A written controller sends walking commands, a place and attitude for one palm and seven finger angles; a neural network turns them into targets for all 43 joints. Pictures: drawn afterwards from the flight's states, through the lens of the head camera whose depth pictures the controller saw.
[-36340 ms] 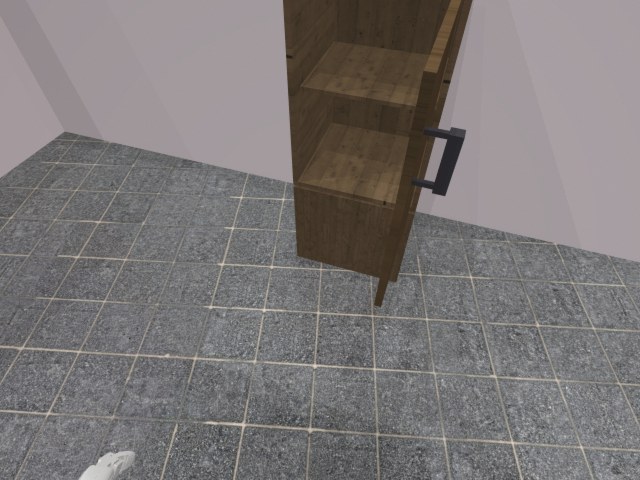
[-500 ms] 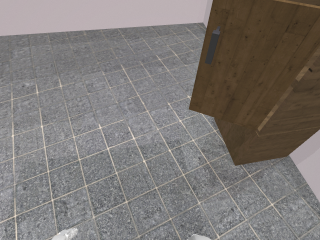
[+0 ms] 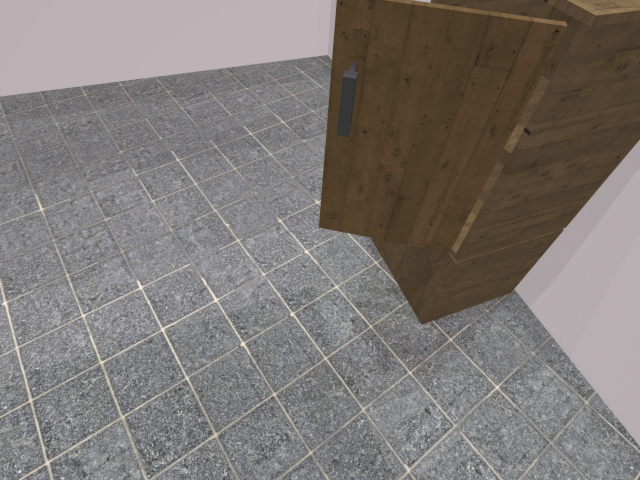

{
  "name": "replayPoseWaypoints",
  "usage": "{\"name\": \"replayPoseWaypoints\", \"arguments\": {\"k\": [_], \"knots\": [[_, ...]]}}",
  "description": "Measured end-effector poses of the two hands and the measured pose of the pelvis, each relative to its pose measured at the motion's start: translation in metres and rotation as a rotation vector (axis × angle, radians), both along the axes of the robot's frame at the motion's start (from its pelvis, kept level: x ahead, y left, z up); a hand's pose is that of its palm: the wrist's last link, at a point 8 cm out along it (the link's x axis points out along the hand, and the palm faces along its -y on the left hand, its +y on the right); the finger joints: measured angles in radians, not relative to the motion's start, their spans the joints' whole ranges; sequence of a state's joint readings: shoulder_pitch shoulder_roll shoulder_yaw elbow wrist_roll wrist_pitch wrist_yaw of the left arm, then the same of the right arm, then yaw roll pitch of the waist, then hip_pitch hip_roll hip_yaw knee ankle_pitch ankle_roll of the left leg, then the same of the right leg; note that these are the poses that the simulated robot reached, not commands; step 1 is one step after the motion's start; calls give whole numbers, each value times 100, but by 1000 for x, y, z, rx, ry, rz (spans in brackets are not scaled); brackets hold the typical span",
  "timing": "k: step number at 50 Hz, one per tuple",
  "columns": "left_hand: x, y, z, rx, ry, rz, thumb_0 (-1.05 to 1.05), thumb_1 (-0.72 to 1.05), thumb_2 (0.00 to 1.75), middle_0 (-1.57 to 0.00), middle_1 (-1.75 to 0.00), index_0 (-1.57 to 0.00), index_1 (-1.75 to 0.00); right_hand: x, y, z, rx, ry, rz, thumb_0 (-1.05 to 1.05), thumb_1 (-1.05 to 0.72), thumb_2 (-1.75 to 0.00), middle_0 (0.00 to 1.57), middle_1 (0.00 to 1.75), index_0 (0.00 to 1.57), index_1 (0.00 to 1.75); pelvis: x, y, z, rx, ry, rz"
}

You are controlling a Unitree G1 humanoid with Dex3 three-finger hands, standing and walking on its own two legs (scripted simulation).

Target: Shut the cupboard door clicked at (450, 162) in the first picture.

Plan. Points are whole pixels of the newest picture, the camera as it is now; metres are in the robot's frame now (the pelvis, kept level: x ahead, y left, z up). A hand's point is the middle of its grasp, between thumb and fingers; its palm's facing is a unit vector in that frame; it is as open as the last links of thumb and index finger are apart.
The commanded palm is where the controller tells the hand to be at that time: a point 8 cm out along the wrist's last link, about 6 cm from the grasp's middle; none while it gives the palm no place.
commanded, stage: turn to face it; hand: left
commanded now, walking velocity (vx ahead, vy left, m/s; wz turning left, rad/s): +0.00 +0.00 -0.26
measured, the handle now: (348, 99) +0.76 +0.01 +0.07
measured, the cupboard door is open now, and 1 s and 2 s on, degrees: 57 57 57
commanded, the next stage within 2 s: take the last steps up to it in 0.02 s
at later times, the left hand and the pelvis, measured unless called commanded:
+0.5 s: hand (215, 472) +0.15 +0.15 -0.16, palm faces -0.19 -0.96 -0.21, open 7.4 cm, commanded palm none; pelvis +0.03 -0.03 +0.00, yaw -9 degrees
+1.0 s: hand (239, 473) +0.16 +0.13 -0.19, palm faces -0.09 -0.99 -0.13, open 7.4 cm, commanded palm none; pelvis +0.18 -0.05 -0.01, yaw -8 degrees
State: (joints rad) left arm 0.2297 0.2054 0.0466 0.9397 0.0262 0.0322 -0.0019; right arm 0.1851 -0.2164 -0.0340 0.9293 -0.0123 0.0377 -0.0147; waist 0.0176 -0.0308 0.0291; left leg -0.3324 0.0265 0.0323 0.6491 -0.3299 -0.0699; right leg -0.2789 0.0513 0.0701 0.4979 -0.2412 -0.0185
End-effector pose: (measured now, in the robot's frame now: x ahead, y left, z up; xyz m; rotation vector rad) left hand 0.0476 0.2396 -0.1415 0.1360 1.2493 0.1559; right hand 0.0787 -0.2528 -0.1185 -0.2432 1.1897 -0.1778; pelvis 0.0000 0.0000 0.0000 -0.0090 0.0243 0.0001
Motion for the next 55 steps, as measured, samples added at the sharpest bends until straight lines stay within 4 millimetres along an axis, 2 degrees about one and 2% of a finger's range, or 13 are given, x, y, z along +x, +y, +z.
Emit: {"name": "replayPoseWaypoints", "arguments": {"k": [4,9,14,18,23,25,27,29,32,40,45,49,55], "knots": [[-1,17,-12,-14,40,-8,1,90,90,-20,-30,-20,-30,-4,18,4,-18,-24,-5,1,-91,-90,20,30,20,30,1,13,-3,-10,-7,-32],[5,30,-5,-6,65,-42,1,90,90,-20,-30,-20,-29,-23,33,8,-11,8,-31,1,-90,-90,20,30,20,30,2,20,5,-22,-11,-67],[19,29,3,4,74,-99,1,91,90,-20,-30,-20,-29,-54,36,5,18,46,-107,1,-90,-90,20,30,21,30,6,19,9,-23,-11,-108],[44,15,9,7,63,-165,1,91,90,-20,-30,-20,-29,-90,28,-1,38,103,-190,1,-91,-90,20,30,21,30,12,10,10,-17,-13,-138],[90,-21,17,12,-16,-240,1,91,90,-20,-30,-20,-29,-139,10,-14,70,225,-282,1,-90,-90,20,30,21,30,23,-12,5,-4,-21,-160],[107,-36,14,21,-69,-253,1,91,90,-20,-30,-20,-29,-153,-1,-24,86,274,-304,1,-90,-90,20,30,21,30,30,-25,-3,14,-25,-159],[114,-50,14,22,-102,-238,1,91,90,-20,-30,-20,-29,-156,-11,-28,95,322,-305,1,-90,-90,20,30,20,30,35,-34,-6,1,-34,-150],[112,-60,16,15,-104,-214,1,91,90,-20,-30,-20,-29,-146,-20,-26,97,333,-296,1,-91,-90,20,30,20,30,43,-40,-2,-2,-38,-141],[100,-68,15,12,-58,-174,0,92,90,-20,-30,-20,-30,-112,-33,-18,91,283,-276,1,-91,-90,20,30,20,30,57,-49,5,3,-39,-139],[72,-70,-2,-21,140,-113,1,92,90,-20,-30,-20,-30,14,-44,-9,77,106,-189,1,-91,-90,20,30,20,30,106,-57,5,-19,-21,-115],[74,-66,-22,-56,240,-61,1,91,90,-20,-30,-20,-30,96,-36,-16,54,12,-114,1,-91,-90,20,30,20,30,151,-48,-10,-26,-24,-112],[103,-64,-23,-51,270,-86,1,91,90,-20,-30,-20,-29,130,-28,-16,53,-25,-115,0,-91,-90,20,30,20,30,175,-46,-11,6,-30,-136],[188,-72,-4,-26,140,-119,1,91,90,-20,-30,-20,-29,132,-34,-13,64,57,-148,0,-93,-90,20,30,20,30,206,-55,3,15,-24,-131]]}}
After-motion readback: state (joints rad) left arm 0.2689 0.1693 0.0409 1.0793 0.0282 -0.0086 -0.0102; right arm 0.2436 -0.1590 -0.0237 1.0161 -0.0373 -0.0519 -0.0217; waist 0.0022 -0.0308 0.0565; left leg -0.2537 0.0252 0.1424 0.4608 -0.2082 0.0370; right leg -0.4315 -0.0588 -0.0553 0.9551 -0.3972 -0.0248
